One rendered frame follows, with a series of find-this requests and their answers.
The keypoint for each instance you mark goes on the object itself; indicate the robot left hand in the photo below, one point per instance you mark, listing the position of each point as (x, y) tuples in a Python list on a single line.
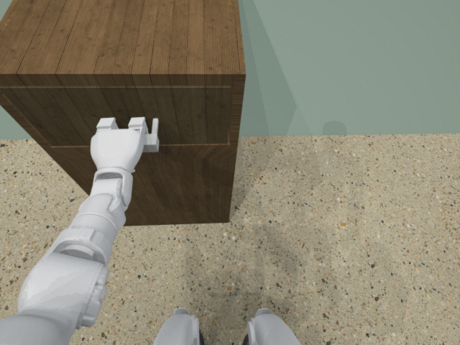
[(114, 147)]

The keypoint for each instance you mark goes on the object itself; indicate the cabinet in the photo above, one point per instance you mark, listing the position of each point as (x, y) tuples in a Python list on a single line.
[(135, 43)]

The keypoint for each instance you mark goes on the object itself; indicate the robot left shin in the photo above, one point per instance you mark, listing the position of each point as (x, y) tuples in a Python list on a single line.
[(181, 311)]

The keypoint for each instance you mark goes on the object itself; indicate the left robot upper arm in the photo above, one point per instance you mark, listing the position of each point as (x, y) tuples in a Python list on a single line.
[(66, 293)]

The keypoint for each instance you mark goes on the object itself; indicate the drawer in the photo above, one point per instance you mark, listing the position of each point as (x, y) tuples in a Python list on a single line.
[(68, 115)]

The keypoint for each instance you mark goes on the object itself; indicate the robot left thigh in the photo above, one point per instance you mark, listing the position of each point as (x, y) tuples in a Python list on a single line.
[(179, 329)]

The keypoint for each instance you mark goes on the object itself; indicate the handle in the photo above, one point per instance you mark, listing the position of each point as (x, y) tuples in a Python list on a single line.
[(151, 141)]

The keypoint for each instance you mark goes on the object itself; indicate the robot left forearm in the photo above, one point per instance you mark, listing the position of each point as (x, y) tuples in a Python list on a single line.
[(96, 225)]

